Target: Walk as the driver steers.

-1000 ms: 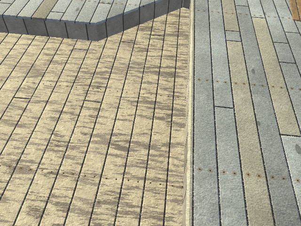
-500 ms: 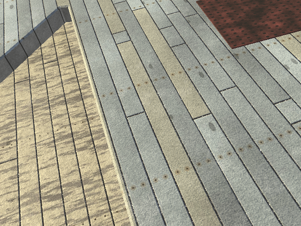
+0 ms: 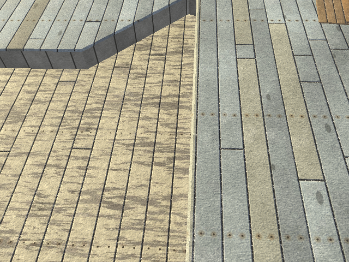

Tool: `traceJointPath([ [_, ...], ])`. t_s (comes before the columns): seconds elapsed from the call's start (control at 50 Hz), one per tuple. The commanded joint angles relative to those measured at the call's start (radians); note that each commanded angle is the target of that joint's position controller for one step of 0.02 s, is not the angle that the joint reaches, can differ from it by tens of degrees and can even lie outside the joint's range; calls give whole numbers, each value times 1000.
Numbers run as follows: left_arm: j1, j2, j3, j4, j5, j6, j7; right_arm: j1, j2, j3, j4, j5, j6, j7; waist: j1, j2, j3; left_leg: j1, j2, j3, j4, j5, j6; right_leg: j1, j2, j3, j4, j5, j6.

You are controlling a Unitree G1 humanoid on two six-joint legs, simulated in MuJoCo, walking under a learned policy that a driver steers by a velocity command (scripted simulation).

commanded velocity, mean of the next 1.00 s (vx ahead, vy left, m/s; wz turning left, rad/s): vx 0.24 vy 0.00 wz -0.18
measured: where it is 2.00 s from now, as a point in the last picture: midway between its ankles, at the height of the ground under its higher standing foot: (242, 162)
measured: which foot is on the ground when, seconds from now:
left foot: up 0.00-0.20, down 0.22-0.76, up 0.78-1.00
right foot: down 0.00-0.22, up 0.24-0.74, down 0.76-1.00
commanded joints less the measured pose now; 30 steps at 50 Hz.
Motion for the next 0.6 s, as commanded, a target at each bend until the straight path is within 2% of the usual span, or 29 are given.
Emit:
traceJointPath([
  [0.02, 72, 83, 21, -55, 11, -5, 3, -116, -12, 7, -111, 9, -16, 14, 57, -108, -36, -141, 19, 39, -136, 77, 5, 184, -292, 209, -42, 625, -59],
  [0.06, 91, 75, 21, -59, 20, -2, 4, -156, 0, 12, -128, 18, -25, 24, 80, -110, -34, -78, 14, 77, -253, 154, 16, 149, -297, 167, 34, 564, -29],
  [0.1, 106, 66, 23, -60, 17, 11, 9, -169, -2, 11, -131, 23, -34, 34, 95, -96, -30, 9, 1, 124, -394, 212, 31, 105, -299, 121, 121, 502, 10],
  [0.14, 107, 68, 28, -67, 6, 33, 23, -135, -12, 3, -112, 24, -41, 31, 89, -95, -24, 134, -18, 173, -519, 220, 52, 39, -314, 77, 238, 494, 36],
  [0.16, 116, 73, 30, -66, 1, 44, 27, -86, -20, -2, -91, 23, -48, 23, 72, -79, -49, 224, -27, 183, -567, 207, 75, 12, -321, 59, 351, 545, 35],
  [0.18, 150, 77, 30, -55, -15, 52, 29, -3, -34, -8, -53, 20, -56, 9, 57, -44, -108, 357, -48, 164, -625, 259, 106, -19, -300, 66, 496, 583, 30],
  [0.2, 104, 92, 29, -59, -38, 57, 25, 131, -38, -17, -11, 13, -74, -9, -37, 2, -171, 582, -43, 135, -750, 414, 151, -135, -257, 43, 682, 506, 43],
  [0.22, 115, 69, 26, -34, -58, 62, 20, 174, -86, -31, 29, -7, -89, -15, -79, 218, -196, 921, 94, 11, -713, 809, 215, -490, -113, -4, 1070, -295, 58],
  [0.24, 79, 60, 14, -81, -91, 58, 7, 283, -167, -30, -29, 2, -110, -10, -141, 163, -366, 1153, 443, -210, -324, 1685, 391, -746, -82, 86, 1484, -595, 92],
  [0.26, 26, 59, -3, -86, -97, 48, 11, 323, -180, -18, -13, 31, -95, -30, -185, 17, -482, 1135, 607, -251, -433, 1687, 509, -817, -6, 285, 1624, -524, 97],
  [0.28, -17, 32, -13, -81, -41, 59, 44, 238, -166, -6, -9, 30, -78, -50, -138, -97, -392, 897, 591, -184, -557, 1077, 503, -832, 20, 350, 1591, -373, 106],
  [0.3, -73, 13, -24, -107, 4, 63, 60, 150, -139, 10, -25, 32, -72, -74, -89, -19, -293, 721, 558, -179, -683, 490, 465, -843, 14, 354, 1528, -239, 123],
  [0.32, -60, 41, -12, -88, 33, 78, 54, 29, -85, 35, -25, 34, -75, -90, -6, 11, -153, 583, 501, -133, -783, 163, 427, -854, 13, 316, 1525, -195, 131],
  [0.34, -61, 81, 8, -57, 40, 104, 42, 26, -29, 57, -17, 38, -85, -93, -1, 18, -57, 415, 458, -71, -807, 109, 385, -757, 9, 291, 1481, -139, 125],
  [0.36, -12, 88, 18, -45, 33, 127, 30, 21, -13, 68, -7, 35, -95, -91, 41, 9, -31, 330, 438, -30, -817, 67, 367, -684, 15, 278, 1447, -114, 116],
  [0.38, -27, 70, 16, -57, 25, 142, 20, 28, -23, 68, 6, 30, -107, -90, 49, 14, 5, 266, 415, -3, -832, 60, 351, -661, 20, 266, 1434, -109, 110],
  [0.4, -37, 43, 15, -73, 18, 150, 11, 45, -47, 62, 18, 17, -119, -91, 56, 23, 1, 272, 402, 20, -831, 64, 336, -667, 26, 266, 1456, -100, 98],
  [0.44, -58, 12, 12, -98, 10, 152, -1, 94, -62, 55, 40, 4, -134, -88, 52, 35, -1, 335, 381, 62, -818, 105, 318, -724, 27, 263, 1470, -96, 87],
  [0.52, -172, -1, 7, -196, 16, 154, -26, 182, -67, 48, 54, 9, -150, -95, 24, 61, -11, 482, 388, 99, -847, 6, 311, -854, -1, 272, 1484, -142, 86],
  [0.56, -223, -8, 1, -247, 13, 154, -43, 198, -84, 41, 50, 10, -157, -100, 18, 75, -26, 540, 406, 121, -853, 58, 312, -879, -27, 280, 1445, -173, 90],
  [0.58, -243, -11, -4, -266, 12, 154, -48, 223, -98, 34, 54, -1, -162, -100, 6, 84, -52, 582, 411, 118, -871, -121, 299, -904, -40, 283, 1397, -174, 76],
  [0.6, -263, -12, -6, -280, 11, 155, -55, 241, -102, 30, 57, -4, -166, -99, -4, 100, -56, 605, 419, 107, -902, -321, 280, -922, -55, 280, 1340, -170, 62],
])
Keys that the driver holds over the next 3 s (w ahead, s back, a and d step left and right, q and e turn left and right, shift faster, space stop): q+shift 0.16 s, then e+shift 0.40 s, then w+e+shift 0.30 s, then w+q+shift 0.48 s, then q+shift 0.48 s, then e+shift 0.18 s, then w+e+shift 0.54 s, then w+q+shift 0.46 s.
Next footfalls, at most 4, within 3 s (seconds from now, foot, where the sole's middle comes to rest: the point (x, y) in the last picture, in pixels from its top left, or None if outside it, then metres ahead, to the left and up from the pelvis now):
0.22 left None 0.11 0.12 -0.89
0.76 right None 0.14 -0.19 -0.75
1.24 left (238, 226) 0.59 -0.17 -0.75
1.68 right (253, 138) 1.01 -0.29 -0.75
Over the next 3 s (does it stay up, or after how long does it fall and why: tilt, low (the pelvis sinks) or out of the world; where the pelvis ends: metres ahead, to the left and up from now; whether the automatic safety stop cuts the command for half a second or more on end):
stays up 1.26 -0.38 0.00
